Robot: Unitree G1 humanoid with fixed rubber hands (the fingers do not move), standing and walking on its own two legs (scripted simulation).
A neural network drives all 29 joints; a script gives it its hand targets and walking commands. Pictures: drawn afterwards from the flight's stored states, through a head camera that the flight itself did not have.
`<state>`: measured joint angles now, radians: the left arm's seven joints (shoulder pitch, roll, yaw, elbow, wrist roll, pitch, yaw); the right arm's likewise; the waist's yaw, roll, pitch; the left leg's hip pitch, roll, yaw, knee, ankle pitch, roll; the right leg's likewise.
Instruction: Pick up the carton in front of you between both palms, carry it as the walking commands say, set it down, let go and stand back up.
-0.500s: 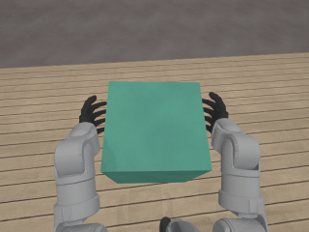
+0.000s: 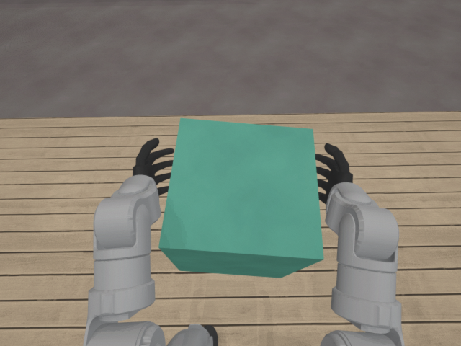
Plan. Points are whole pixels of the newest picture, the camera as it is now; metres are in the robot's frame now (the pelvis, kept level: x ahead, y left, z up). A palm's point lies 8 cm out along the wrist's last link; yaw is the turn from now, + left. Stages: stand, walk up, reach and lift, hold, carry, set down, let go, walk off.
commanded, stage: carry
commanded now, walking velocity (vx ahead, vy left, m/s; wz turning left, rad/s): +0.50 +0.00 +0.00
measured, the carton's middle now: (237, 209) +0.34 +0.02 +0.03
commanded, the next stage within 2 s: none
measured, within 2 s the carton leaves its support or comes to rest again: neither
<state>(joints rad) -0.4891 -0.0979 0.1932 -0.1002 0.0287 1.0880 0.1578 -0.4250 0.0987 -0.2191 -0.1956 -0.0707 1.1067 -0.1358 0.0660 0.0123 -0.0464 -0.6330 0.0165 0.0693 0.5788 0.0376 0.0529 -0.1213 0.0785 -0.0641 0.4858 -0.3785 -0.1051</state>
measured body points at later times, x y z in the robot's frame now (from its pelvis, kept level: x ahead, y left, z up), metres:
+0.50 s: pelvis +0.30 +0.02 -0.02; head +0.33 +0.03 +0.43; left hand +0.65 +0.16 +0.07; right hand +0.64 -0.14 +0.08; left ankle +0.18 +0.07 -0.75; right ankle +0.44 -0.11 -0.72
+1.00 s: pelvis +0.59 +0.00 -0.05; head +0.63 -0.01 +0.40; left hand +0.94 +0.16 +0.06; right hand +0.95 -0.14 +0.05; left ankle +0.73 +0.14 -0.74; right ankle +0.50 -0.05 -0.78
